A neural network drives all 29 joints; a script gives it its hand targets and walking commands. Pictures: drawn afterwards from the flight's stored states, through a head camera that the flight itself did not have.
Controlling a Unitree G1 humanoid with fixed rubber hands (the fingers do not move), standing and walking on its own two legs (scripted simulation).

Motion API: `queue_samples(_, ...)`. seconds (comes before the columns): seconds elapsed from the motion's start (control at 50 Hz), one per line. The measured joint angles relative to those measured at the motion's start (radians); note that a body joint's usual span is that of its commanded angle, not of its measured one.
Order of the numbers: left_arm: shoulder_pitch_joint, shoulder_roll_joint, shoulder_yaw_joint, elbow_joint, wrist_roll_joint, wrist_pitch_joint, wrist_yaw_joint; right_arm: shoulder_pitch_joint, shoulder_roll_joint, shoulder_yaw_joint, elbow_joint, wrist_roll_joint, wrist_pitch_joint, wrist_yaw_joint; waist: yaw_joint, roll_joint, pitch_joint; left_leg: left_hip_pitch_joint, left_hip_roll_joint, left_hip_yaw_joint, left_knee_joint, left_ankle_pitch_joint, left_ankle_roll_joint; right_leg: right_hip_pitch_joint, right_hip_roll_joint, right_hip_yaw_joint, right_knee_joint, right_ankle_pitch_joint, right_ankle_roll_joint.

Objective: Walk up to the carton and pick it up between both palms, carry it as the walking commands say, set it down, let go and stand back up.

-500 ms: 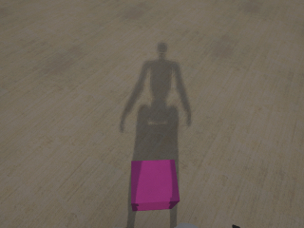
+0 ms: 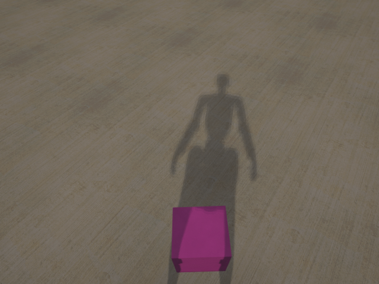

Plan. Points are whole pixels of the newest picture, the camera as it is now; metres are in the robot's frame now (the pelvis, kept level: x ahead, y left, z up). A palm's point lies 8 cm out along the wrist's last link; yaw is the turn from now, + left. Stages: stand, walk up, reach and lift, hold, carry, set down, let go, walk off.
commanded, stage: walk up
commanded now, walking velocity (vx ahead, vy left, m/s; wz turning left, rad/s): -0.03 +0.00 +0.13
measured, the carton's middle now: (200, 240) +0.39 +0.00 -0.64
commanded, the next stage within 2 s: stand in 1.12 s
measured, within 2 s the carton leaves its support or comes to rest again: neither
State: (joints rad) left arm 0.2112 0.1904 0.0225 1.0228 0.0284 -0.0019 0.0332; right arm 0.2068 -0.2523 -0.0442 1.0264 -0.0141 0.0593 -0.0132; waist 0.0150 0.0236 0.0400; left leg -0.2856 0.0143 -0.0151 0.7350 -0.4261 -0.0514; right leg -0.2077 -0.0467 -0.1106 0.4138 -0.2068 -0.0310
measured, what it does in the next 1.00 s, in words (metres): steps on the spot: left foot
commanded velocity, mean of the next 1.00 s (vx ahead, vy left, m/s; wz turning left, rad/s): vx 0.00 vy -0.01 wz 0.11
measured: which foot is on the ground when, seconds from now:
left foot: up 0.00-0.08, down 0.10-1.00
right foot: down 0.00-1.00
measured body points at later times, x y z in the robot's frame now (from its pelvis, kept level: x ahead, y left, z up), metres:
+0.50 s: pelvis +0.00 +0.04 +0.00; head +0.00 +0.05 +0.45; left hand -0.02 +0.28 -0.16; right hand +0.01 -0.20 -0.15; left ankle -0.05 +0.14 -0.75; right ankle +0.01 -0.10 -0.75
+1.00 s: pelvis -0.02 +0.03 -0.01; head -0.01 +0.04 +0.44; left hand -0.05 +0.28 -0.17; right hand +0.04 -0.21 -0.16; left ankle -0.05 +0.14 -0.75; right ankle +0.01 -0.10 -0.75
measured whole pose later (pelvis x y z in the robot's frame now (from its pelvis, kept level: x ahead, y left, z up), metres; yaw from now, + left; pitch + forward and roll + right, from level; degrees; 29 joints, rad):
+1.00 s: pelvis -0.02 +0.03 -0.01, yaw +6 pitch -1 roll -1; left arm 0.27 0.21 0.03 1.11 0.02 0.03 0.05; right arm 0.25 -0.19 -0.02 1.06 -0.02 0.01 -0.03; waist 0.02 -0.01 0.02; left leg -0.20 -0.02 -0.06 0.50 -0.29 0.01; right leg -0.22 -0.10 -0.20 0.46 -0.22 0.02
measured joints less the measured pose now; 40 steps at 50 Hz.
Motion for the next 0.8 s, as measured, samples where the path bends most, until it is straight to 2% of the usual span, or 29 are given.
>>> queue_samples(0.04,0.001,0.000,0.003,0.013,0.000,0.002,0.001,-0.002,0.009,0.007,0.004,0.006,-0.007,-0.003,0.003,-0.003,-0.005,0.046,0.000,0.003,-0.094,0.013,0.000,-0.005,-0.003,-0.009,-0.002,0.005,0.006)
queue_samples(0.1,0.010,0.003,0.008,0.037,-0.004,0.003,-0.001,0.000,0.018,0.017,0.009,0.009,-0.030,-0.007,-0.004,0.005,-0.014,0.137,0.013,0.016,-0.300,0.139,0.012,-0.017,0.005,-0.028,0.015,0.001,0.021)
queue_samples(0.16,0.021,0.017,0.005,0.068,-0.010,0.006,-0.006,0.009,0.053,0.027,0.034,0.004,-0.052,-0.009,0.005,-0.034,-0.009,0.174,-0.004,0.030,-0.338,0.162,0.045,0.006,-0.008,-0.013,0.004,0.010,0.037)
queue_samples(0.22,0.040,0.020,0.001,0.090,-0.015,0.010,-0.010,0.026,0.076,0.038,0.050,0.002,-0.064,-0.010,0.009,-0.052,-0.013,0.205,-0.008,0.038,-0.371,0.167,0.058,0.041,-0.007,-0.003,-0.044,0.033,0.044)
queue_samples(0.4,0.063,0.007,0.002,0.140,-0.018,0.003,-0.007,0.059,0.093,0.039,0.085,0.004,-0.081,-0.015,0.004,-0.047,-0.003,0.232,-0.013,0.044,-0.385,0.168,0.067,0.077,-0.009,0.003,-0.083,0.050,0.057)
queue_samples(0.52,0.058,0.013,0.005,0.129,-0.015,0.009,0.007,0.072,0.086,0.031,0.088,0.000,-0.075,-0.018,-0.011,-0.039,0.002,0.191,-0.023,0.019,-0.334,0.148,0.070,0.046,-0.026,-0.020,-0.026,0.017,0.060)
queue_samples(0.8,0.056,0.018,0.008,0.101,-0.013,0.023,0.017,0.042,0.064,0.027,0.048,-0.002,-0.057,-0.023,-0.003,-0.025,-0.011,0.119,-0.029,-0.025,-0.254,0.128,0.062,0.001,-0.042,-0.065,0.042,-0.017,0.051)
